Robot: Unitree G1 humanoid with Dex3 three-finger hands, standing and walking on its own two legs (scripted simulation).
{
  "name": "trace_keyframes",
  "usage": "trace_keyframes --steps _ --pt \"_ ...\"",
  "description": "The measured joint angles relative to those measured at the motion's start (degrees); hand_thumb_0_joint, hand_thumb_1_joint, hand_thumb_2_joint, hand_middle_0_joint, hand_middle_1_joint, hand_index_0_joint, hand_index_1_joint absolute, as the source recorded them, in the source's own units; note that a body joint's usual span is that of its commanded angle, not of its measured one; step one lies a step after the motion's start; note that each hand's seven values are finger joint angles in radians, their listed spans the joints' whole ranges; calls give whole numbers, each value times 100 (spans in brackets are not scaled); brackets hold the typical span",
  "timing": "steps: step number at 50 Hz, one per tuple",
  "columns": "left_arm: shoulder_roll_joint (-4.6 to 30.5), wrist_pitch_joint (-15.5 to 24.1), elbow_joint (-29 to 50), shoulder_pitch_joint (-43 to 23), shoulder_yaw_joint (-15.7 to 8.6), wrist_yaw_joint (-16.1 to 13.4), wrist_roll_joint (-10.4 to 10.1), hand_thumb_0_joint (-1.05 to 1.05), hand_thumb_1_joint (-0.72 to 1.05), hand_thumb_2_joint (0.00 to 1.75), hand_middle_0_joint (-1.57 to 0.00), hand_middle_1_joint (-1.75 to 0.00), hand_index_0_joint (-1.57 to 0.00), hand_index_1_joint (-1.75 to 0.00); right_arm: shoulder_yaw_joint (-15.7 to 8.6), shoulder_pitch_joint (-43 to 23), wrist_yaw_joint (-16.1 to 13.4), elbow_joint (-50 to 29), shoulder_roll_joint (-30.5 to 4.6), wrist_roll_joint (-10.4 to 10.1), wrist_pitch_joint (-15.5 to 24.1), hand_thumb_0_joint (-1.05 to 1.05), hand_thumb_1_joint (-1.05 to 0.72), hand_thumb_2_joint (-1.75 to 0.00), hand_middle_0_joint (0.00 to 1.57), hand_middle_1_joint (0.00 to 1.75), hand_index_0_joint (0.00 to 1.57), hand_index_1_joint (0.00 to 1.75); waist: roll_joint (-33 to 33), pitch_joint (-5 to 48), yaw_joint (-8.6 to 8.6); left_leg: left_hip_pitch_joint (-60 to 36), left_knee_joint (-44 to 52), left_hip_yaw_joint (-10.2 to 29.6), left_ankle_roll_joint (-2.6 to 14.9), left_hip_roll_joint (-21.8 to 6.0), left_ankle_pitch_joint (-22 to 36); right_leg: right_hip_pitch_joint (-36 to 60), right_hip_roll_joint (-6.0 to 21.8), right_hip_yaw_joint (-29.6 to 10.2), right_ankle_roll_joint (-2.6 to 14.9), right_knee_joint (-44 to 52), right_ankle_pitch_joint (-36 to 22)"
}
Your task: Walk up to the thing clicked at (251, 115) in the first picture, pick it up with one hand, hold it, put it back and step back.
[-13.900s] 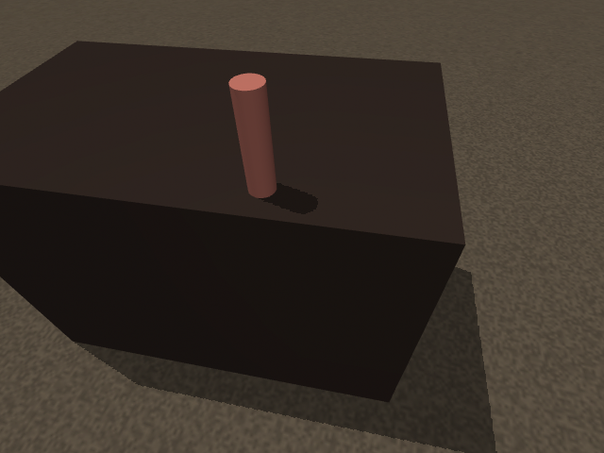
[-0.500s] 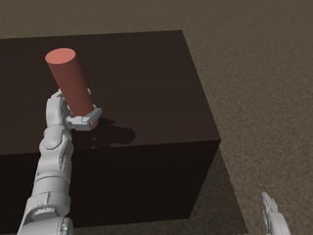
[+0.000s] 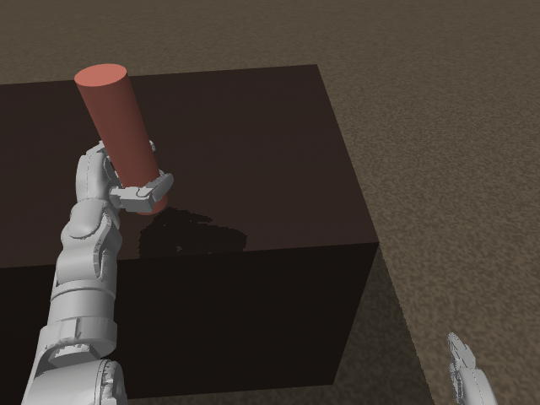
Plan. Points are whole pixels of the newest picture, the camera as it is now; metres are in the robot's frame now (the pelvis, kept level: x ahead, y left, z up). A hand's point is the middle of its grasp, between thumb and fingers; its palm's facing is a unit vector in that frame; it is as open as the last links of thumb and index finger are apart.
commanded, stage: lift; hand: left
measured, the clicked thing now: (129, 149) +0.41 +0.19 +0.22
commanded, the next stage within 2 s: hold in 1.42 s
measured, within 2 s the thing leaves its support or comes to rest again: neither
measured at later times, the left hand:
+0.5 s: hand (127, 146) +0.40 +0.19 +0.23, palm faces +0.15 -0.99 -0.01, open 8.4 cm
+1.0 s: hand (109, 118) +0.36 +0.18 +0.29, palm faces +0.12 -0.99 +0.01, open 8.4 cm
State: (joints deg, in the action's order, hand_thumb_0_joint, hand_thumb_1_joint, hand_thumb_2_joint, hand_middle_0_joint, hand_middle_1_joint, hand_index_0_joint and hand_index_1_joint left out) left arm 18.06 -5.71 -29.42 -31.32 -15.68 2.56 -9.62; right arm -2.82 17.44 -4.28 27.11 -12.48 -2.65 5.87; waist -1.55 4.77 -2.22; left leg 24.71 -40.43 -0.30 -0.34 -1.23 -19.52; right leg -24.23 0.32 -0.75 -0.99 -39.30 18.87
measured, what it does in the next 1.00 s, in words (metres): stands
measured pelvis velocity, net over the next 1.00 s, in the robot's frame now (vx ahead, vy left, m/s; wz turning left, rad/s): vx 0.00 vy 0.00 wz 0.02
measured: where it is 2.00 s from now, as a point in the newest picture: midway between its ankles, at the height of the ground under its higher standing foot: outside the picture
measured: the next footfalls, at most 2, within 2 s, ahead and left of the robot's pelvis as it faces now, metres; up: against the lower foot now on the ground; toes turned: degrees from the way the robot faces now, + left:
none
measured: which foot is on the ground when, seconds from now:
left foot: down 0.00-1.00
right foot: down 0.00-1.00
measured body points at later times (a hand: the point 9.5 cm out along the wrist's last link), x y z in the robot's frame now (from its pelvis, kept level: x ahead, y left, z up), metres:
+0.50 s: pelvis +0.01 +0.00 +0.01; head -0.02 -0.02 +0.46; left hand +0.38 +0.24 +0.23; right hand +0.17 -0.26 -0.06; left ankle +0.01 +0.12 -0.72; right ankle +0.01 -0.13 -0.72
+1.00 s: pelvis +0.00 +0.00 +0.02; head -0.05 -0.03 +0.46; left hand +0.35 +0.23 +0.29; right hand +0.17 -0.25 -0.05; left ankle +0.01 +0.12 -0.72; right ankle +0.01 -0.13 -0.72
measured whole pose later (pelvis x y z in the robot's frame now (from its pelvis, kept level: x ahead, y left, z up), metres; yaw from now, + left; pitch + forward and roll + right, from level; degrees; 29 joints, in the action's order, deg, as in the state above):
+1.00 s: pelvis +0.00 +0.00 +0.02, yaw +1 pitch -2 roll +0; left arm 17.4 -36.3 -4.9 -34.5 -16.4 2.1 -12.4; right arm -4.5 15.8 -2.3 34.7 -12.7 -3.6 11.3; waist -3.7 5.2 0.5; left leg 14.1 -31.4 0.4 -0.2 -0.3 -15.4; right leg -13.4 1.2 0.1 -1.1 -30.7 15.4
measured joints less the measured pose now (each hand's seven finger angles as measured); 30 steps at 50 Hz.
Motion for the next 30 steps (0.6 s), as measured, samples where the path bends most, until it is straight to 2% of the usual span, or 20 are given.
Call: trace_keyframes --steps 10,20,23,30 --pt "23 -184 -71 -174 10 22 -49 -1 -28 116 -85 -123 -85 -122 1 -80 2 252 20 -2 151 -1 55 -5 6 5 6 5 -28 21 31 -126 186 -7 1 6 100 120 6 -5 2 175 -96" --pt "-71 -553 732 81 -33 -61 -63 -1 -28 116 -85 -122 -85 -122 -106 -87 -49 380 -39 -23 331 -1 55 -5 6 5 6 5 -77 20 66 -435 395 -6 4 13 142 433 14 2 -3 387 -134" --pt "-66 -750 1029 90 -21 -73 -67 -1 -28 116 -85 -122 -85 -122 -135 -120 -46 441 -21 -29 362 -1 55 -5 5 5 6 5 -101 11 96 -533 456 13 4 17 159 546 18 23 -1 462 -152" --pt "-23 -1479 1642 44 -47 43 -164 -1 -28 116 -85 -122 -85 -121 -143 -181 -3 513 13 -45 418 -1 55 -5 5 5 6 5 -188 48 160 -763 617 55 14 44 213 804 45 68 -9 640 -196"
